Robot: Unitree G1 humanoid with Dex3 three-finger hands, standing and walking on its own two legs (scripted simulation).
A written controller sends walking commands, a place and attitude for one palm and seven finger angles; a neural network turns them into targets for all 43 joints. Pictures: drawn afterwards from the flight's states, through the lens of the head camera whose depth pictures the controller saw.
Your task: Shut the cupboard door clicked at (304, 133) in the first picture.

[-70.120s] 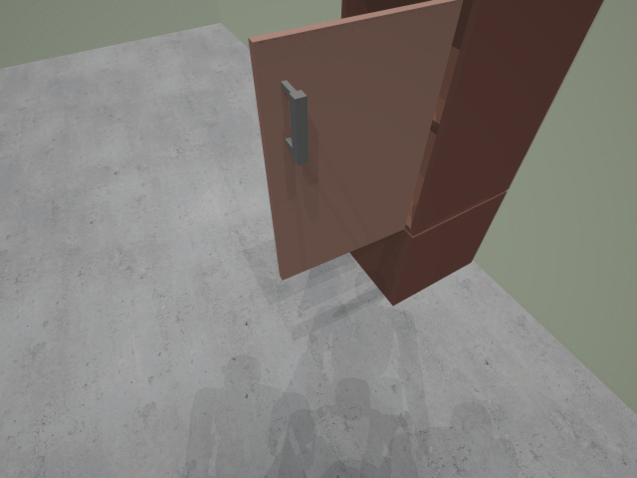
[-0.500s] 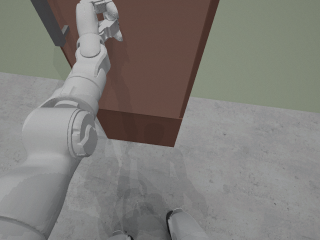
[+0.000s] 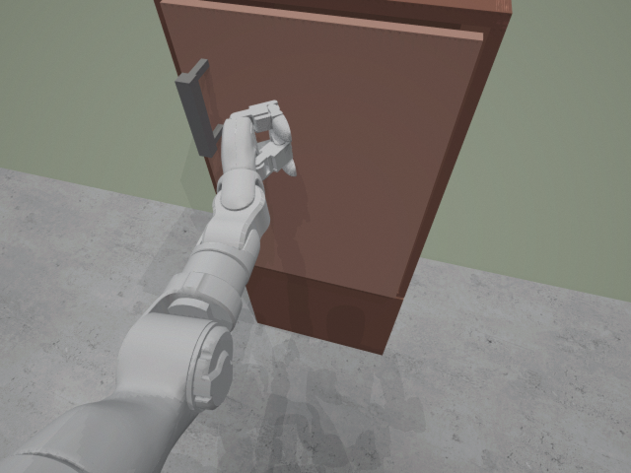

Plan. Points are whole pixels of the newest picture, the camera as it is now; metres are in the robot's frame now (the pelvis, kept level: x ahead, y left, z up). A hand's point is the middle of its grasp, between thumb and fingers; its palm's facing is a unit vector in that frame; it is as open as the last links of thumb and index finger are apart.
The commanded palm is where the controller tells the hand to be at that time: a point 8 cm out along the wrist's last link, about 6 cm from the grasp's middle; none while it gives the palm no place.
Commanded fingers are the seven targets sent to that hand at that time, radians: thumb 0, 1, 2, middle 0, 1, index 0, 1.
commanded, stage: draw the hand back to the body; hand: left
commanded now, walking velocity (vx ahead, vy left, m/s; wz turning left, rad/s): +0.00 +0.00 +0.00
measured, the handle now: (204, 109) +0.58 +0.13 +0.14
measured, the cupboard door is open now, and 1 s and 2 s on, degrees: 0 0 0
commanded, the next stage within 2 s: step back with the hand held close in 1.44 s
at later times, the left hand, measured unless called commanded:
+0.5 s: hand (171, 267) +0.30 +0.12 +0.16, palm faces +0.06 -0.99 -0.12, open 3.1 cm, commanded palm +0.26 +0.19 +0.17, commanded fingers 0.00 0.90 0.90 -0.94 -1.11 -0.94 -1.11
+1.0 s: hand out of the picture +0.18 +0.26 +0.17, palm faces +0.44 -0.82 -0.37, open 5.6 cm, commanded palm +0.12 +0.30 +0.20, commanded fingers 0.00 0.90 0.90 -0.25 -0.36 -0.25 -0.36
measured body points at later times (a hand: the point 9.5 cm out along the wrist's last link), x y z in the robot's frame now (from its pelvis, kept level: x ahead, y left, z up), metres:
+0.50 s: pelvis -0.03 -0.01 +0.02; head -0.05 -0.03 +0.47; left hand +0.29 +0.18 +0.17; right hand +0.18 -0.22 -0.05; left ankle -0.05 +0.12 -0.72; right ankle +0.01 -0.13 -0.72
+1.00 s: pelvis -0.02 +0.00 +0.02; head -0.04 -0.03 +0.47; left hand +0.15 +0.30 +0.19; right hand +0.16 -0.21 -0.07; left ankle -0.05 +0.12 -0.72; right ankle +0.01 -0.13 -0.72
